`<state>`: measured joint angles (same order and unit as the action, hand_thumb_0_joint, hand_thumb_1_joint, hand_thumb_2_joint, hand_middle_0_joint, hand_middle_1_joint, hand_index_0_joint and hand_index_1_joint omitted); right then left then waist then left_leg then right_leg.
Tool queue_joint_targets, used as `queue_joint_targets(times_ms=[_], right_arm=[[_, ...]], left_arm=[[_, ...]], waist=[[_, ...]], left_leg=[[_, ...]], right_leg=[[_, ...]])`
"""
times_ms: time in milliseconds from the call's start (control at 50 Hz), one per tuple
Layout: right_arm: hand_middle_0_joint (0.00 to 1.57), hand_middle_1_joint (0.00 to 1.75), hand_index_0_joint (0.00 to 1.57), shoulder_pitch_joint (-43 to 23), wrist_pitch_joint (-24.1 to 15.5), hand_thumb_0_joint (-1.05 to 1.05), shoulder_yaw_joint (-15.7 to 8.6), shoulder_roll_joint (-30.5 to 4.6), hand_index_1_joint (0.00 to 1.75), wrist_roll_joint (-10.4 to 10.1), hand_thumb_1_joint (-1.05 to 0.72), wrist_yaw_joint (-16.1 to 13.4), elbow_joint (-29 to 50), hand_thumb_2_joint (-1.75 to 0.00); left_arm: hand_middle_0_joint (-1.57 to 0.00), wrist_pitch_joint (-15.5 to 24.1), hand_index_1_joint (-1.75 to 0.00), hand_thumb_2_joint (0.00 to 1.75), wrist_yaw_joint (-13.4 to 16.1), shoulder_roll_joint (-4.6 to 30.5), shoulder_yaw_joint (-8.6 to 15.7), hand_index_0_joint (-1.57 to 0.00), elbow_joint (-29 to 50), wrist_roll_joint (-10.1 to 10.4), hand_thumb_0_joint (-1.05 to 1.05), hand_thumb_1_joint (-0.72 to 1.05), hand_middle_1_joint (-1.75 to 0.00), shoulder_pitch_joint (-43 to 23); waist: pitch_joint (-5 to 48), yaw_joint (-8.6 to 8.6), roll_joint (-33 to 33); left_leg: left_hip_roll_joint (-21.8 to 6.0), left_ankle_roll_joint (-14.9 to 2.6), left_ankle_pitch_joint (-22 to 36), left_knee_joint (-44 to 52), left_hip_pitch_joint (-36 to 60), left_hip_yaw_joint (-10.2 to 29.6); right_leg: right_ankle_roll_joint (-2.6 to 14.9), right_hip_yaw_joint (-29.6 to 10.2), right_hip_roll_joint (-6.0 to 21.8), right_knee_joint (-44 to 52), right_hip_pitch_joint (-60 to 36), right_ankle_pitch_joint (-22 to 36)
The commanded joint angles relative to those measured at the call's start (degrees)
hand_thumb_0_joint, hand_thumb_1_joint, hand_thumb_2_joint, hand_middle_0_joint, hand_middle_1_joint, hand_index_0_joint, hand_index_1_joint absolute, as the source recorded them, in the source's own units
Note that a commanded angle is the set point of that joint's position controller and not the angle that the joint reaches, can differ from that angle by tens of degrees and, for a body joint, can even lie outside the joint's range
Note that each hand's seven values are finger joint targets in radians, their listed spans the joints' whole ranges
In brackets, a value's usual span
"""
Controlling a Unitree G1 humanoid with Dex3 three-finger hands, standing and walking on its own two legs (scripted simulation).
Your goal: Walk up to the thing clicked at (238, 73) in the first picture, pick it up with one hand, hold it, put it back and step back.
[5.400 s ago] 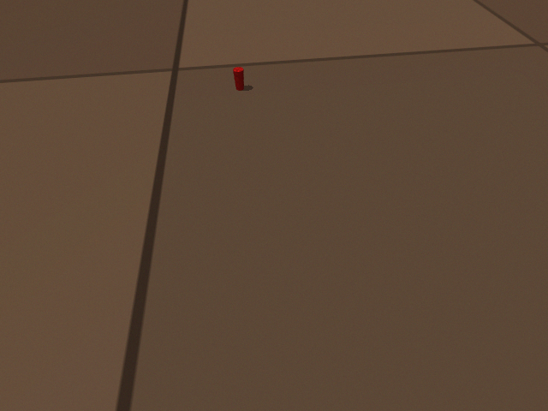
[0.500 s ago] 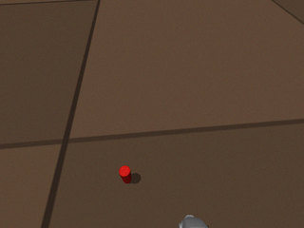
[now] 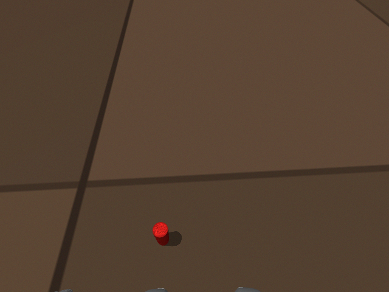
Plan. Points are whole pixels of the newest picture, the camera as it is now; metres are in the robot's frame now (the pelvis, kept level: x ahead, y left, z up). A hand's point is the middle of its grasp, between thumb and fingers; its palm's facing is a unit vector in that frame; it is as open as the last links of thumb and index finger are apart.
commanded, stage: walk up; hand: left
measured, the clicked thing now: (161, 234) +0.46 +0.17 -0.68
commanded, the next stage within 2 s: stand in 1.68 s
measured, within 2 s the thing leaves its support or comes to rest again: neither
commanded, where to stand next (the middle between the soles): +0.12 -0.02 m, yaw -2 degrees
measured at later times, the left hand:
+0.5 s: hand out of the picture +0.03 +0.26 -0.13, palm faces +0.03 -0.93 -0.36, open 7.4 cm
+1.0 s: hand out of the picture +0.14 +0.25 -0.13, palm faces -0.01 -0.95 -0.31, open 7.4 cm
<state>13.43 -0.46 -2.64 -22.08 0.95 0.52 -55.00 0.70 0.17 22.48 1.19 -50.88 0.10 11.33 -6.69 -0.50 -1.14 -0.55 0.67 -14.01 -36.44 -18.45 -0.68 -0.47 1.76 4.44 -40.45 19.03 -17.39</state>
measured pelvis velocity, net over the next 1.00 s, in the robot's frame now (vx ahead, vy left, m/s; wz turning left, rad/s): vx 0.03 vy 0.00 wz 0.01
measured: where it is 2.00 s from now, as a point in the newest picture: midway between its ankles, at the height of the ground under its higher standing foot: outside the picture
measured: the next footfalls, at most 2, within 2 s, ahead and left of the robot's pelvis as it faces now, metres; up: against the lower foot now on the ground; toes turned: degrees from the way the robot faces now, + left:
none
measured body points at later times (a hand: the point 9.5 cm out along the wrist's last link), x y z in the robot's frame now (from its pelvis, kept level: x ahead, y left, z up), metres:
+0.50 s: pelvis +0.01 +0.00 +0.02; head +0.02 -0.01 +0.47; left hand +0.02 +0.31 -0.11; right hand +0.14 -0.29 -0.11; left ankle +0.06 +0.13 -0.72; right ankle +0.05 -0.14 -0.72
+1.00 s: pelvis +0.03 +0.00 +0.03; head +0.03 +0.01 +0.48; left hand +0.14 +0.29 -0.10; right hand +0.11 -0.30 -0.10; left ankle +0.06 +0.13 -0.72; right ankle +0.05 -0.14 -0.72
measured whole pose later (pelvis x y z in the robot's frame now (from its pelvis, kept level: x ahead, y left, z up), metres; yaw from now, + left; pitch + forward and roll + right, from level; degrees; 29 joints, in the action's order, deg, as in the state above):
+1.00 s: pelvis +0.03 +0.00 +0.03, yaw +0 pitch -3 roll +0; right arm 5.0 -0.8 -0.2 -20.3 0.4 0.7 -66.5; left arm 0.7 -0.6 19.4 0.6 -65.5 0.1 2.7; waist -2.5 1.0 -0.4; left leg -1.4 1.1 -7.8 -19.5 -9.2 -0.1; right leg -1.6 1.8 2.4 -19.2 7.6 -9.1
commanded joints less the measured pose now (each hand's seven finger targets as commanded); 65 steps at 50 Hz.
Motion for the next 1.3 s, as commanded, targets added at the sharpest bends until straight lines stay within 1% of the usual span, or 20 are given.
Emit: queue_joint_targets(times_ms=[0, 20, 40, 60, 80, 120, 160, 200, 220, 300, 320, 360, 420, 480, 640, 860, 960, 1200, 1240, 1280], right_arm=[[0.20, 0.30, 0.20, -6.5, -2.2, 0.00, -3.0, -17.4, 0.30, -0.3, -0.90, -0.9, 4.1, -0.90], [0.20, 0.30, 0.20, -7.7, -1.9, 0.00, -2.2, -15.7, 0.30, -0.3, -0.90, -0.8, 3.8, -0.90], [0.20, 0.30, 0.20, -7.6, -1.9, 0.00, -1.6, -14.3, 0.30, -0.2, -0.90, -0.8, 3.4, -0.90], [0.20, 0.30, 0.20, -7.9, -1.9, 0.00, -1.2, -13.4, 0.30, -0.2, -0.90, -0.8, 3.0, -0.90], [0.20, 0.30, 0.20, -8.6, -1.8, 0.00, -1.0, -12.8, 0.30, -0.5, -0.90, -0.7, 2.7, -0.90], [0.20, 0.30, 0.20, -8.4, -1.5, 0.00, -0.6, -12.1, 0.30, -0.7, -0.90, -0.5, 1.7, -0.90], [0.20, 0.30, 0.20, -8.7, -1.0, 0.00, -0.6, -12.3, 0.30, -0.6, -0.90, -0.4, 1.1, -0.90], [0.20, 0.30, 0.20, -10.6, -0.7, 0.00, -0.7, -12.5, 0.30, -0.4, -0.90, -0.4, 0.7, -0.90], [0.20, 0.30, 0.20, -11.1, -0.6, 0.00, -0.6, -12.3, 0.30, -0.4, -0.90, -0.4, 0.4, -0.90], [0.20, 0.30, 0.20, -10.9, -1.0, 0.00, -0.2, -11.0, 0.30, -0.8, -0.90, -0.2, -1.1, -0.90], [0.20, 0.30, 0.20, -11.1, -1.1, 0.00, -0.1, -10.9, 0.30, -0.9, -0.90, -0.2, -1.5, -0.90], [0.20, 0.30, 0.20, -11.2, -0.9, 0.00, -0.2, -10.8, 0.30, -1.1, -0.90, 0.0, -2.3, -0.90], [0.20, 0.30, 0.20, -10.9, -1.0, 0.00, -0.1, -10.6, 0.30, -1.2, -0.90, 0.0, -3.6, -0.90], [0.20, 0.30, 0.20, -10.7, -1.1, 0.00, 0.0, -10.1, 0.30, -1.3, -0.90, 0.0, -4.7, -0.90], [0.20, 0.30, 0.20, -11.8, -1.3, 0.00, 0.3, -10.1, 0.30, -1.1, -0.90, -0.3, -6.4, -0.90], [0.20, 0.30, 0.20, -12.2, -1.5, 0.00, 0.4, -10.0, 0.30, -0.7, -0.90, -0.7, -8.1, -0.90], [0.20, 0.30, 0.20, -12.1, -1.5, 0.00, 0.3, -10.3, 0.30, -0.6, -0.90, -0.7, -8.0, -0.90], [0.20, 0.30, 0.20, -11.7, -1.4, 0.00, 0.3, -10.1, 0.30, -0.8, -0.90, -0.6, -8.0, -0.90], [0.20, 0.30, 0.20, -11.1, -1.3, 0.00, 0.3, -10.1, 0.30, -0.7, -0.90, -0.6, -8.2, -0.90], [0.20, 0.30, 0.20, -11.5, -1.2, 0.00, 0.3, -10.0, 0.30, -0.8, -0.90, -0.5, -8.0, -0.90]], left_arm=[[-0.20, -0.4, -0.30, 0.90, 0.8, 11.1, 2.5, -0.20, -0.1, 1.0, 0.00, 0.90, -0.30, 3.1], [-0.20, -0.2, -0.30, 0.90, 0.6, 11.6, 2.5, -0.20, -1.1, 0.7, 0.00, 0.90, -0.30, 2.7], [-0.20, -0.1, -0.30, 0.90, 0.3, 10.9, 2.5, -0.20, -1.9, 0.6, 0.00, 0.90, -0.30, 1.7], [-0.20, 0.1, -0.30, 0.90, 0.1, 10.7, 2.5, -0.20, -2.8, 0.6, 0.00, 0.90, -0.30, 2.3], [-0.20, 0.3, -0.30, 0.90, 0.1, 10.7, 2.4, -0.20, -3.7, 0.5, 0.00, 0.90, -0.30, 2.5], [-0.20, 0.4, -0.30, 0.90, 0.0, 10.8, 2.1, -0.20, -4.8, 0.2, 0.00, 0.90, -0.30, 0.3], [-0.20, 0.2, -0.30, 0.90, -0.2, 10.7, 1.8, -0.20, -5.9, 0.1, 0.00, 0.90, -0.30, -1.2], [-0.20, 0.1, -0.30, 0.90, -0.5, 10.5, 1.6, -0.20, -7.1, -0.1, 0.00, 0.90, -0.30, -1.6], [-0.20, 0.2, -0.30, 0.90, -0.5, 10.2, 1.6, -0.20, -7.9, 0.0, 0.00, 0.90, -0.30, -1.2], [-0.20, 1.3, -0.30, 0.90, -0.6, 10.4, 1.4, -0.20, -9.1, -0.2, 0.00, 0.90, -0.30, -3.5], [-0.20, 1.5, -0.30, 0.90, -0.6, 10.3, 1.2, -0.20, -9.2, -0.2, 0.00, 0.90, -0.30, -4.0], [-0.20, 1.7, -0.30, 0.90, -0.5, 10.6, 1.2, -0.20, -9.9, -0.4, 0.00, 0.90, -0.30, -4.8], [-0.20, 1.8, -0.30, 0.90, -0.5, 10.5, 1.1, -0.20, -10.3, -0.5, 0.00, 0.90, -0.30, -5.6], [-0.20, 2.1, -0.30, 0.90, -0.4, 10.4, 1.2, -0.20, -10.8, -0.5, 0.00, 0.90, -0.30, -6.3], [-0.20, 1.7, -0.30, 0.90, -0.1, 9.8, 1.4, -0.20, -11.7, 0.1, 0.00, 0.90, -0.30, -6.3], [-0.20, 0.7, -0.30, 0.90, -0.1, 9.1, 1.4, -0.20, -12.0, 0.0, 0.00, 0.90, -0.30, -8.4], [-0.20, 0.6, -0.30, 0.90, -0.2, 9.2, 1.5, -0.20, -12.1, -0.2, 0.00, 0.90, -0.30, -9.5], [-0.20, 0.8, -0.30, 0.90, -0.3, 9.1, 1.5, -0.20, -12.4, -0.4, 0.00, 0.90, -0.30, -9.1], [-0.20, 0.9, -0.30, 0.90, -0.2, 9.3, 1.6, -0.20, -12.3, -0.5, 0.00, 0.90, -0.30, -10.0], [-0.20, 0.9, -0.30, 0.90, -0.2, 9.2, 1.6, -0.20, -12.4, -0.4, 0.00, 0.90, -0.30, -9.3]], waist=[[5.5, -1.92, 11.2], [5.1, -2.21, 10.5], [5.2, -1.66, 11.4], [5.6, -2.05, 12.5], [6.4, -2.14, 13.1], [7.9, -1.20, 11.7], [6.2, -0.66, 10.9], [4.1, -0.93, 10.1], [3.4, -1.33, 9.2], [4.3, 0.02, 3.9], [5.2, 0.24, 3.0], [4.6, 0.62, 1.4], [5.7, 0.79, -0.6], [7.8, 1.01, -2.5], [10.3, -0.18, -0.9], [8.6, -0.37, 2.8], [7.3, 0.16, 2.9], [9.2, 0.51, 0.9], [8.6, 1.03, 0.2], [7.9, 0.83, 0.3]], left_leg=[[-17.7, -12.08, -5.5, 18.3, -6.2, 22.9], [-14.5, -10.41, -6.0, 17.5, -7.6, 18.4], [-11.5, -8.27, -6.2, 17.0, -6.4, 14.4], [-9.8, -6.50, -4.4, 15.7, -3.8, 12.1], [-9.2, -5.53, -2.5, 14.2, -2.9, 11.3], [-8.6, -4.66, -6.5, 15.0, -2.1, 11.1], [-8.7, -4.38, -17.2, 18.7, -2.9, 12.0], [-9.2, -4.15, -22.7, 20.9, -4.1, 12.9], [-9.0, -3.91, -22.7, 20.4, -4.3, 12.6], [-6.6, -2.76, -10.2, 16.1, 3.2, 9.7], [-6.5, -2.88, -8.0, 15.8, 5.2, 9.3], [-6.1, -2.83, -7.1, 15.5, 6.7, 8.7], [-5.8, -2.63, -3.6, 15.2, 9.3, 7.7], [-5.8, -2.41, 1.8, 15.3, 10.4, 6.8], [-6.7, -2.03, 12.1, 17.3, 10.9, 6.3], [-7.3, -1.85, 8.7, 21.0, 8.0, 6.8], [-7.2, -1.78, 4.4, 22.4, 7.1, 7.3], [-6.8, -1.88, 6.6, 20.8, 10.6, 6.3], [-6.5, -1.72, 5.9, 20.7, 9.7, 6.0], [-6.3, -1.70, 5.5, 20.6, 10.2, 6.2]], right_leg=[[2.22, -2.8, -1.5, -2.6, -5.9, -10.2], [2.48, -3.0, -1.4, 0.5, -7.8, -9.0], [2.56, -2.2, -1.9, 3.7, -7.7, -6.7], [2.35, -1.8, -1.9, 7.0, -7.2, -2.1], [2.17, -1.7, -1.7, 9.6, -8.4, 1.7], [2.19, -2.4, -1.4, 11.4, -9.8, 1.8], [2.10, -3.0, -1.2, 12.6, -8.2, -3.1], [1.94, -3.0, -1.1, 13.9, -6.9, -5.0], [2.08, -3.5, -0.6, 15.0, -6.9, -5.3], [2.74, -7.3, 1.9, 21.0, -3.0, -3.6], [2.55, -7.6, 2.3, 22.0, -2.3, -2.6], [2.42, -8.5, 2.9, 24.4, -0.6, -5.3], [2.30, -9.1, 3.7, 25.8, -1.0, -4.7], [2.02, -8.3, 4.2, 25.7, -4.3, 1.4], [1.06, -5.4, 4.0, 23.7, -11.6, 14.1], [1.19, -4.7, 3.4, 23.7, -14.0, 11.6], [1.11, -4.6, 3.1, 24.0, -13.3, 9.7], [1.13, -5.0, 3.2, 25.1, -12.1, 9.3], [0.99, -5.1, 3.3, 25.6, -12.1, 9.5], [0.90, -5.1, 3.2, 25.9, -11.1, 8.2]])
